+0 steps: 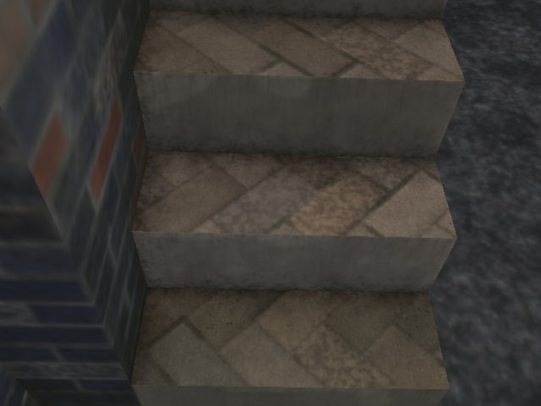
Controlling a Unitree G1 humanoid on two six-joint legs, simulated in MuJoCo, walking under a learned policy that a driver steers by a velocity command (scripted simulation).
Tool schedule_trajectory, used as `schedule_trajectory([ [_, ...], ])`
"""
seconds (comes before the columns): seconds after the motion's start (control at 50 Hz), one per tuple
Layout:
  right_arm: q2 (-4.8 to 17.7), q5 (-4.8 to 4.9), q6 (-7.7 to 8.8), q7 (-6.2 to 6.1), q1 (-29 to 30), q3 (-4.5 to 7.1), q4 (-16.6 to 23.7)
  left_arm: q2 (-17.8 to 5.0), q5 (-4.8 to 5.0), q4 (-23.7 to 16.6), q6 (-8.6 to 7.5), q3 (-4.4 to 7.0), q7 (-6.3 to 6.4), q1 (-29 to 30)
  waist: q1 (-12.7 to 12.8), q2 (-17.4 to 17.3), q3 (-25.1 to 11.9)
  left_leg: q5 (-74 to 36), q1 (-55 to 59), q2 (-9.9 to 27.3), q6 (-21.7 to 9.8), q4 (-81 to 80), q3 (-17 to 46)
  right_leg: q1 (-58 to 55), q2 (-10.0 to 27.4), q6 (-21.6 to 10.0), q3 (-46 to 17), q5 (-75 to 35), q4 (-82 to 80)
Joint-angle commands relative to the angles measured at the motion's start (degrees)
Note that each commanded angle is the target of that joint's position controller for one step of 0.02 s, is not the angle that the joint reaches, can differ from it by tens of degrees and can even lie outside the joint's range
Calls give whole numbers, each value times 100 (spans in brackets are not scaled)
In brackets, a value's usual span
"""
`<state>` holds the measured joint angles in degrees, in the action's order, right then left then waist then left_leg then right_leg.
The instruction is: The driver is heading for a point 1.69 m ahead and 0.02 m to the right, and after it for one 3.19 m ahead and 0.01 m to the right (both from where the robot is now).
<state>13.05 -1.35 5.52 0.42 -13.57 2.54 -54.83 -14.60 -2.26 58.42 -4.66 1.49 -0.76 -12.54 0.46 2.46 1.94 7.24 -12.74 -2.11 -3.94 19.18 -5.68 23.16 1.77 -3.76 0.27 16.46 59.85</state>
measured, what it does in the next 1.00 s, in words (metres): walks ahead: right foot, then left foot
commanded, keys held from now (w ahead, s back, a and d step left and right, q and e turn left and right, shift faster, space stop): w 0.54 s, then no key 0.46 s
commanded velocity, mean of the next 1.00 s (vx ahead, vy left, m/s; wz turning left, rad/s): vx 0.37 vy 0.00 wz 0.00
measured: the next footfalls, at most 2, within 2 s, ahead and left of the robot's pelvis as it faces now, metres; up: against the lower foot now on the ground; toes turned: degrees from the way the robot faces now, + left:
right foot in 0.30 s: +0.27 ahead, -0.14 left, +0.00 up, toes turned +0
left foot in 0.72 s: +0.30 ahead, +0.06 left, +0.00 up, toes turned +0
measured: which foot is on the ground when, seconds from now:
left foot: down 0.00-0.32, up 0.34-0.70, down 0.72-1.00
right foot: up 0.00-0.28, down 0.30-1.00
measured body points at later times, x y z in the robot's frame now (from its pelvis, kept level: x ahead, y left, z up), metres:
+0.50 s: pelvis +0.19 -0.06 +0.00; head +0.21 -0.08 +0.45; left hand +0.24 +0.19 -0.14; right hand +0.26 -0.29 -0.16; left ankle +0.14 +0.07 -0.60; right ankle +0.22 -0.12 -0.75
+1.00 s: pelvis +0.25 -0.05 +0.00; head +0.26 -0.04 +0.45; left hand +0.31 +0.17 -0.15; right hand +0.28 -0.27 -0.15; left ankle +0.26 +0.05 -0.75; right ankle +0.23 -0.13 -0.75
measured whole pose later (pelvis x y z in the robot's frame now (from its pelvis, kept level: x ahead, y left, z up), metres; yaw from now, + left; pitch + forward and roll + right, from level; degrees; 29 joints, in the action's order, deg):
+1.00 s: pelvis +0.25 -0.05 +0.00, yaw +0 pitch -2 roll +0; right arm 7.6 -1.1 1.8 -4.0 -17.3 -1.8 -55.8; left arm -10.5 -0.2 57.4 -1.2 -2.2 0.9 -12.3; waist 0.9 1.4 2.7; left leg 9.7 -7.6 -0.5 -1.8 19.1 -4.3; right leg 4.1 -2.5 -3.0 2.5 12.3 18.1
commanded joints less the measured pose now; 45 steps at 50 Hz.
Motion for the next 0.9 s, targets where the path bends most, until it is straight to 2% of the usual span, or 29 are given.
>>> schedule_trajectory([
  [0.02,500,119,198,-2,-459,79,-8,-160,-96,-198,63,-9,-44,-126,114,-533,-345,-2674,744,1520,-770,-904,1065,664,320,99,-109,-487,-30],
  [0.14,552,138,220,5,-777,109,-122,-65,-27,-730,83,-119,-42,1223,-124,-834,-110,-1865,408,1179,-600,-1116,566,445,252,295,241,-1496,-2116],
  [0.18,580,40,135,-85,-720,86,-43,-65,49,-746,-5,-109,-78,1420,-190,-927,-172,-2182,447,1125,-398,-951,471,35,24,340,312,-1415,-2524],
  [0.2,507,6,106,-120,-921,85,-115,-1,66,-584,12,-118,-25,973,-115,-1168,-415,-1945,515,1252,-452,-773,470,-285,29,301,342,-1222,-2253],
  [0.24,427,33,87,-175,-751,46,-44,-104,57,-582,-43,-81,86,939,-17,-937,-329,-2405,532,1351,-437,-393,590,-494,-2,225,246,-1014,-2571],
  [0.28,484,85,44,-170,-543,40,35,-212,5,-336,-175,-1,148,234,302,-492,-601,-3029,676,1121,-343,869,539,-1250,-233,65,346,-927,-3481],
  [0.3,440,101,45,-175,-539,2,91,-432,-71,-152,-242,78,188,-417,521,-247,-882,-2232,161,934,-218,1774,485,-2118,89,-29,47,-1116,-3708],
  [0.32,-125,181,69,-143,-994,-162,280,-1230,-139,-86,-246,280,215,-945,325,1061,-1146,242,-1357,337,79,3298,46,-3301,1604,-605,-1761,-2119,-3916],
  [0.34,-28,112,-44,-202,-1276,-147,118,-1422,55,-1,-97,428,188,-1026,346,1383,-1321,2241,-2033,7,96,4491,124,-3142,2116,-1225,-2878,-1534,-4650],
  [0.36,236,-59,-130,-223,-1200,-70,-8,-1016,116,-182,-56,340,145,-506,88,540,-728,1926,-2124,391,48,4976,557,-2386,1868,-1152,-2534,-450,-4760],
  [0.38,322,-127,-161,-190,-856,20,15,-534,204,-326,-12,208,116,-39,59,382,-263,1634,-2270,505,41,5360,605,-1804,1556,-1082,-2092,20,-4866],
  [0.4,190,-104,-224,-161,-708,31,35,-280,166,-292,-8,106,114,-78,17,466,-196,1569,-2444,451,69,6208,450,-1631,1464,-1038,-1867,-751,-4807],
  [0.42,131,-138,-295,-148,-776,51,43,-230,187,-250,-45,65,133,-70,-177,220,-232,1341,-2405,539,96,6420,546,-1345,1312,-946,-1430,-1316,-4695],
  [0.48,-174,-99,-421,-167,-820,11,-18,-183,30,-228,-150,-29,108,-127,-351,-92,-438,961,-2058,414,199,6629,496,-793,1087,-853,-733,-2990,-4288],
  [0.54,-107,-150,-536,-197,-555,5,95,-359,65,-192,-190,-57,195,-346,-327,170,-418,738,-2157,379,329,6168,361,-836,1064,-979,-690,-3069,-4310],
  [0.56,-92,-146,-549,-195,-427,-16,116,-279,76,-202,-200,-119,233,-310,-337,134,-330,642,-2041,443,388,5626,394,-812,1038,-951,-599,-3324,-4286],
  [0.6,-181,-82,-562,-220,-259,-115,126,-149,61,-283,-203,-233,306,-135,-354,174,-325,662,-1200,455,488,3730,320,-812,840,-702,-197,-4194,-4183],
  [0.62,-394,12,-583,-296,-567,-207,-26,-160,85,-280,-207,-240,313,-63,-417,587,-478,608,-297,258,462,3105,123,-597,729,-717,105,-4881,-4106],
  [0.66,-236,95,-545,-449,-432,-218,25,-326,129,-158,-167,-191,310,-442,-136,659,-461,701,-194,-5,431,1923,-71,-1330,861,-821,-153,-6025,-3725],
  [0.68,-277,118,-481,-484,-647,-244,-30,-356,190,-139,-110,-177,309,-452,-176,633,-542,359,-57,-22,369,1175,-111,-1677,873,-774,-185,-6198,-3436],
  [0.7,-377,125,-380,-496,-987,-279,-147,-337,311,-152,-45,-172,304,-374,-325,472,-576,-533,373,-12,305,106,-147,-1770,782,-609,-154,-5895,-3093],
  [0.72,-304,16,-256,-502,-1516,-263,-342,-275,436,-247,-36,-171,252,-300,-439,249,-676,-1591,946,386,188,-224,307,-1547,621,-418,-334,-4847,-2595],
  [0.74,38,-57,-176,-475,-1656,-242,-384,-1,434,-333,-16,-196,179,-786,22,-809,-924,-4724,1813,1443,-94,209,1337,-835,354,-145,-356,-1994,-2388],
  [0.76,-121,-44,-234,-429,-960,-324,-227,507,401,-38,124,-321,173,-1387,372,-1417,-905,-5221,1264,2083,-729,131,1702,-1056,169,2,-255,328,-2637],
  [0.78,-403,-28,-272,-403,-162,-388,16,434,243,77,222,-352,205,-1404,589,-934,-361,-3801,412,1845,-563,52,1481,-1457,333,83,-368,319,-3564],
  [0.8,-391,-18,-292,-402,-18,-375,96,210,122,-13,291,-332,185,-1039,438,-593,175,-2087,22,1355,-162,0,1173,-1520,276,162,-471,-281,-4215],
  [0.82,-481,-42,-318,-402,-320,-386,56,-27,121,-93,341,-280,171,-579,151,-235,395,-1006,154,1043,62,-150,986,-1324,317,185,-559,-530,-4291],
  [0.86,-318,-24,-370,-482,-597,-386,-23,46,158,-291,387,-279,145,-138,79,-708,524,-770,293,926,162,-238,933,-1373,471,77,-654,-1074,-4384],
  [0.9,-176,-12,-363,-477,-618,-373,58,25,232,-248,335,-293,170,-265,86,-604,155,-1309,655,1016,114,-170,1012,-1570,494,33,-639,-1263,-4456],
])
Keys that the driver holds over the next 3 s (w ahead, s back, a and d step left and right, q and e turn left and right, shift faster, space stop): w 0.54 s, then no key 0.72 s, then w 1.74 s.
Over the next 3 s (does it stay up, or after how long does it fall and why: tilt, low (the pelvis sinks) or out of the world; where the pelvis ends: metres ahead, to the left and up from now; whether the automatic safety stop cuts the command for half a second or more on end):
stays up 0.26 -0.05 0.01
